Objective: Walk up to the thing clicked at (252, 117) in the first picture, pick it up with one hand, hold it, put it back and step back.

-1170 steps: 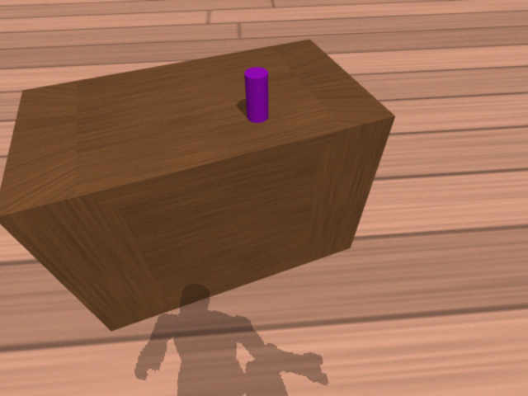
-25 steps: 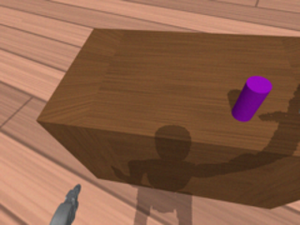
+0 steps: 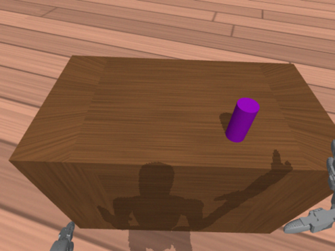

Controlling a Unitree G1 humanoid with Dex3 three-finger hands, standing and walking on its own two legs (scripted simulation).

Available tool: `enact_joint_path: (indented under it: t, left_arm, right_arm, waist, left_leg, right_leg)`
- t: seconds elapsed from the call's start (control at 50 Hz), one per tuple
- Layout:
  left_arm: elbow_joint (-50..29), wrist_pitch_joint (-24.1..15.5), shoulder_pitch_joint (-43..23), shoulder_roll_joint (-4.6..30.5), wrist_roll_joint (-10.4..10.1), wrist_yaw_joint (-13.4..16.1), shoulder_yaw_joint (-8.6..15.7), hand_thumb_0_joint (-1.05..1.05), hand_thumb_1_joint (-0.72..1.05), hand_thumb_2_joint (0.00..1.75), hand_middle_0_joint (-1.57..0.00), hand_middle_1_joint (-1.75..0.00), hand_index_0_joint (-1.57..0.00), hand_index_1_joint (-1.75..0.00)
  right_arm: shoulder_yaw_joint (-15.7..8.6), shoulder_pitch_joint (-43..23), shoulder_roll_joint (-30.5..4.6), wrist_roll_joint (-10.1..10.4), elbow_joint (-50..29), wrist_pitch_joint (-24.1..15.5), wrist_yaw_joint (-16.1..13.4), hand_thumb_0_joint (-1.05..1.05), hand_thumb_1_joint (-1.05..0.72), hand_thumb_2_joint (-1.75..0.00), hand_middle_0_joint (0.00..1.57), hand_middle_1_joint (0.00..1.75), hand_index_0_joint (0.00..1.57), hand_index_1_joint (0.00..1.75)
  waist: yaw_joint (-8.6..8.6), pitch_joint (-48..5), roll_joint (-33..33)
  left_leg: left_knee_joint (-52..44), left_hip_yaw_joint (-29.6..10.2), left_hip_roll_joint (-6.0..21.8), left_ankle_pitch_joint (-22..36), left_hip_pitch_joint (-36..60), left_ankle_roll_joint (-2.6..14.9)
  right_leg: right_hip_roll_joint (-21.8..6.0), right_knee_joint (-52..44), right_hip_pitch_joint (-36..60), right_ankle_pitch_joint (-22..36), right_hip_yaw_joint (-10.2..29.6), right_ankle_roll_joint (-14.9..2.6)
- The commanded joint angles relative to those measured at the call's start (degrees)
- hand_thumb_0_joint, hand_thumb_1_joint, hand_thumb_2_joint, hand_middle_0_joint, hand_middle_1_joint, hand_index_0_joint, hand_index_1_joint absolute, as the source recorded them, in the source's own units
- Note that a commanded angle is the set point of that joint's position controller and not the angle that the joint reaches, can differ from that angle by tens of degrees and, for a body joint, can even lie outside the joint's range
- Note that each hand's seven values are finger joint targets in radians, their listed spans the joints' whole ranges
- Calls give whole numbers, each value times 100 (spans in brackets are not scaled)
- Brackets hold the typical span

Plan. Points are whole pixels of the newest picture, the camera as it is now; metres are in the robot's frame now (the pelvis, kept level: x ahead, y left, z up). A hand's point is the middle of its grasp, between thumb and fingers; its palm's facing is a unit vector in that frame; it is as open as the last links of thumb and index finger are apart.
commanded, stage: sink last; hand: right
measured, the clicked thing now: (241, 121) +0.49 -0.21 +0.01
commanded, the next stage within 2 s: home in 0.48 s
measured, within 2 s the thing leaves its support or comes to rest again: neither
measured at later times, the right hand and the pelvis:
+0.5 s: hand (331, 244) +0.14 -0.24 +0.12, palm faces +0.36 +0.83 -0.43, open 17.5 cm; pelvis -0.04 +0.02 -0.01, yaw -1 degrees
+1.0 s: hand out of the picture +0.15 -0.22 -0.01, palm faces +0.23 +0.94 -0.27, open 17.4 cm; pelvis -0.02 +0.00 +0.00, yaw -1 degrees
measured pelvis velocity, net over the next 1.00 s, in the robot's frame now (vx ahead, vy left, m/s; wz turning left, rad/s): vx -0.02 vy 0.00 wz -0.01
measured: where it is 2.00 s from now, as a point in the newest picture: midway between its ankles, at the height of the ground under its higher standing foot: outside the picture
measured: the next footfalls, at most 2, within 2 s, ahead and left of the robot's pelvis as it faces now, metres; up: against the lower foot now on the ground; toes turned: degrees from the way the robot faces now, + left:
none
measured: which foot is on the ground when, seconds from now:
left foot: down 0.00-1.00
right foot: down 0.00-1.00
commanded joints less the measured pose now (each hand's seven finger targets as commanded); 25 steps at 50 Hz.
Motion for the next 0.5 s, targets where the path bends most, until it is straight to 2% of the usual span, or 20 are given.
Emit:
enact_joint_path:
  t: [0.0, 0.04, 0.1, 0.14, 0.16, 0.18, 0.2, 0.22, 0.24, 0.26, 0.28, 0.3, 0.32, 0.34, 0.36, 0.38, 0.42, 0.44, 0.46, 0.48]
  left_arm:
    - [-1584, -538, -516, 985, 91, 389, 570, 0, -54, 6, -5, -5, -5, -5]
    - [-1899, -594, -324, 1017, 104, 450, 625, 0, -54, 6, -5, -5, -5, -5]
    - [-1850, -649, 71, 614, 74, 406, 293, 0, -53, 6, -5, -5, -5, -5]
    - [-1578, -670, 180, 268, 61, 350, 55, 0, -53, 6, -5, -6, -5, -6]
    - [-1389, -706, 208, 357, 47, 351, 201, 0, -53, 7, -5, -6, -5, -6]
    - [-1380, -734, 216, 405, 48, 351, 261, 0, -53, 7, -5, -6, -5, -6]
    - [-1236, -751, 297, 693, 80, 378, 516, 0, -54, 7, -5, -6, -5, -6]
    - [-973, -769, 289, 452, 92, 332, 296, 0, -53, 7, -5, -7, -5, -7]
    - [-880, -801, 309, 580, 91, 357, 485, 0, -53, 6, -5, -6, -5, -6]
    - [-810, -834, 269, 560, 101, 353, 470, 0, -52, 6, -5, -7, -5, -7]
    - [-874, -891, 271, 752, 122, 383, 662, 0, -53, 6, -5, -6, -5, -6]
    - [-903, -930, 184, 744, 148, 377, 623, 0, -53, 6, -5, -6, -5, -6]
    - [-1125, -992, 65, 930, 143, 386, 820, 0, -53, 6, -5, -6, -5, -6]
    - [-1692, -1097, -370, 1093, 156, 389, 853, 0, -53, 6, -5, -6, -5, -6]
    - [-1282, -1077, -115, 1025, 164, 388, 916, 0, -53, 6, -5, -6, -5, -6]
    - [-1331, -1080, -135, 946, 180, 376, 837, 0, -54, 6, -5, -5, -5, -5]
    - [-1124, -1119, -253, 734, 196, 360, 689, 0, -55, 7, -5, -5, -4, -6]
    - [-1523, -1176, -478, 813, 199, 372, 723, 0, -56, 8, -5, -4, -4, -6]
    - [-1472, -1190, -636, 874, 197, 390, 801, 0, -56, 8, -5, -5, -4, -6]
    - [-1452, -1206, -556, 671, 205, 380, 535, 0, -56, 8, -5, -5, -4, -6]
  right_arm:
    - [-778, 34, -1089, 37, -1658, -534, -297, 0, 54, -5, 6, 5, 5, 5]
    - [-651, 626, -845, 14, -1693, -589, -302, 0, 56, -5, 5, 6, 5, 6]
    - [-238, 1101, -406, 1, -1992, -679, -204, 0, 57, -5, 5, 6, 5, 6]
    - [37, 909, -167, 13, -2542, -812, -140, 0, 56, -6, 5, 6, 5, 6]
    - [-147, 938, -315, 15, -2396, -818, -136, 0, 55, -6, 5, 6, 5, 6]
    - [-140, 679, -362, 5, -2596, -825, -125, 0, 55, -6, 5, 6, 5, 6]
    - [-434, 763, -681, -12, -2569, -836, -153, 0, 54, -6, 5, 6, 5, 6]
    - [-257, 614, -531, -3, -2689, -875, -115, 0, 55, -6, 5, 6, 5, 6]
    - [-398, 591, -651, -2, -2677, -884, -127, 0, 55, -6, 5, 6, 5, 6]
    - [-465, 577, -698, 3, -2708, -906, -127, 0, 55, -6, 5, 6, 5, 6]
    - [-527, 707, -662, 2, -2536, -920, -130, 0, 55, -5, 5, 6, 5, 6]
    - [-617, 835, -681, 2, -2517, -950, -128, 0, 56, -6, 5, 6, 5, 6]
    - [-652, 831, -690, 14, -2510, -980, -125, 0, 56, -5, 5, 6, 5, 6]
    - [-922, 1067, -852, 15, -2247, -1021, -140, 0, 55, -6, 5, 6, 5, 6]
    - [-714, 939, -654, 29, -2245, -1079, -116, 0, 54, -6, 5, 6, 5, 6]
    - [-1019, 1076, -864, 3, -2001, -1118, -145, 0, 55, -6, 5, 6, 5, 6]
    - [-904, 814, -753, 10, -1979, -1250, -141, 0, 56, -6, 5, 6, 5, 6]
    - [-1164, 823, -913, -4, -1869, -1298, -189, 0, 57, -6, 5, 6, 5, 6]
    - [-1072, 799, -846, -7, -1739, -1338, -188, 0, 56, -6, 5, 6, 5, 6]
    - [-963, 772, -763, -19, -1643, -1385, -178, 0, 56, -6, 5, 6, 5, 6]
  waist:
    - [-5, -1129, 400]
    - [-36, -1050, 676]
    - [-44, -586, 618]
    - [-41, -293, 338]
    - [-19, -30, 219]
    - [113, 98, 101]
    - [134, 186, -44]
    - [124, 343, -167]
    - [146, 403, -219]
    - [115, 540, -278]
    - [194, 459, -101]
    - [61, 352, -69]
    - [115, 234, 10]
    - [-8, -26, 366]
    - [51, 215, 402]
    - [-99, 144, 498]
    - [-160, 194, 473]
    - [-229, -85, 668]
    - [-229, -16, 724]
    - [-215, 32, 782]
  left_leg:
    - [-338, 239, -97, 1822, 639, 78]
    - [-354, 234, -62, 1773, 594, 45]
    - [-363, 275, -84, 1354, 272, 78]
    - [-404, 244, -48, 1130, 72, 78]
    - [-433, 220, -42, 878, -102, 79]
    - [-470, 210, -46, 631, -303, 76]
    - [-478, 195, -36, 560, -331, 78]
    - [-500, 178, -27, 355, -424, 86]
    - [-502, 203, -52, 117, -545, 98]
    - [-576, 173, -18, -168, -621, 102]
    - [-614, 150, -7, -235, -619, 95]
    - [-613, 158, 0, -258, -517, 103]
    - [-605, 182, -14, -222, -513, 99]
    - [-616, 164, 13, -194, -323, 78]
    - [-701, 87, 43, -420, -460, 82]
    - [-715, 68, 82, -402, -375, 82]
    - [-789, -37, 130, -651, -376, 99]
    - [-737, -11, 116, -464, -210, 91]
    - [-800, -62, 146, -550, -220, 84]
    - [-868, -162, 186, -735, -257, 77]
  right_leg:
    - [96, -439, 565, 1949, -175, -97]
    - [109, -428, 511, 1876, -174, -124]
    - [114, -522, 373, 1569, -221, -109]
    - [152, -560, 270, 1350, -280, -96]
    - [163, -616, 184, 1086, -294, -91]
    - [161, -684, 163, 812, -292, -87]
    - [175, -713, 123, 701, -294, -82]
    - [187, -733, 49, 475, -288, -83]
    - [172, -774, -2, 227, -246, -80]
    - [202, -753, -91, -21, -251, -81]
    - [198, -733, -46, -55, -259, -87]
    - [202, -699, -34, -24, -246, -77]
    - [202, -668, -2, -1, -233, -81]
    - [205, -557, 16, 128, -220, -86]
    - [201, -546, -30, 3, -227, -78]
    - [229, -488, -50, 135, -225, -73]
    - [233, -436, -108, 78, -215, -50]
    - [220, -404, -49, 258, -191, -55]
    - [230, -397, -86, 238, -213, -44]
    - [230, -379, -119, 157, -237, -42]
